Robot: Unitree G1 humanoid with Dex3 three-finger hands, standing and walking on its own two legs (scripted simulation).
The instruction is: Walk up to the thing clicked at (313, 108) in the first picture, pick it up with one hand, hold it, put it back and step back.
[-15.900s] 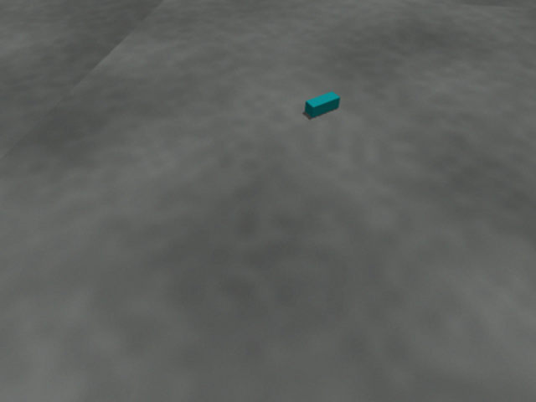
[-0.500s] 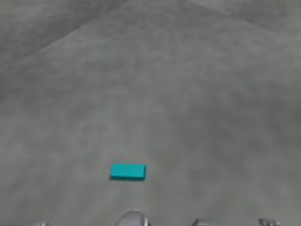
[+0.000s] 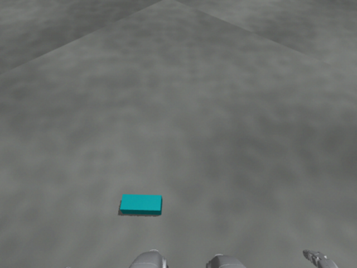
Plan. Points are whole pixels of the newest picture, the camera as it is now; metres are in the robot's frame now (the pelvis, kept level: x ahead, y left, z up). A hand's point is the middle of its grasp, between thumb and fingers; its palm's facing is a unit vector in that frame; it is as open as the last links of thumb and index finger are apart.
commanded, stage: walk up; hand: left
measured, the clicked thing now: (142, 204) +0.49 +0.22 -0.71
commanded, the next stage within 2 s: stand in 0.04 s
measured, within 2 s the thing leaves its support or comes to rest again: neither
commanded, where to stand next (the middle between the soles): +0.09 -0.01 m, yaw -2 degrees
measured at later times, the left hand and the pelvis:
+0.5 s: hand out of the picture +0.10 +0.24 -0.12, palm faces -0.04 -0.95 -0.32, open 7.4 cm; pelvis +0.02 -0.01 +0.03, yaw -1 degrees
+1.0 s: hand out of the picture +0.12 +0.25 -0.12, palm faces -0.05 -0.95 -0.32, open 7.4 cm; pelvis +0.04 +0.00 +0.04, yaw -2 degrees
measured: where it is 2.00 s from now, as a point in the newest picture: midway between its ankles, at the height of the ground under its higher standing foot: outside the picture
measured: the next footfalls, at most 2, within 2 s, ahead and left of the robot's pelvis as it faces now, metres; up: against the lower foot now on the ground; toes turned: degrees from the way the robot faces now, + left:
none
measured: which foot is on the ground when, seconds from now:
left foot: down 0.00-1.00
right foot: down 0.00-1.00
